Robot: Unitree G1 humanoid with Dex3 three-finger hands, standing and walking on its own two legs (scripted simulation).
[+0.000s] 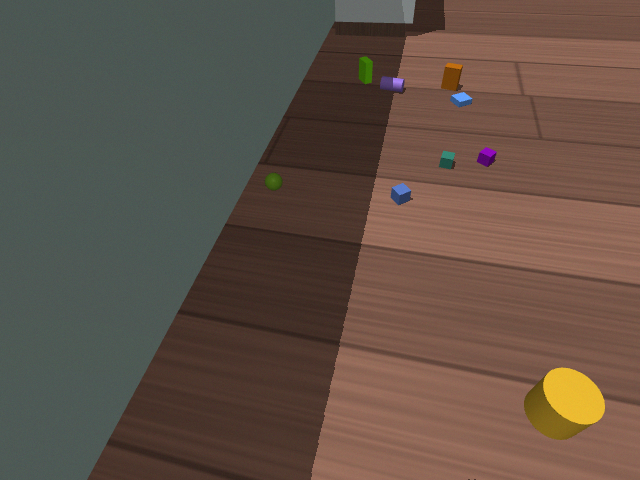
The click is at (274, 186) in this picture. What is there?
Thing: free ball
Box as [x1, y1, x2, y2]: [265, 173, 282, 190]
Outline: 268,174 265,178 266,186 273,190 277,189 282,182 280,176 276,173
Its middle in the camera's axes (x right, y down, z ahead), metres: -0.23 -0.27 +1.87
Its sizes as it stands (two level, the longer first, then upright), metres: 0.086 0.086 0.086
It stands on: the floor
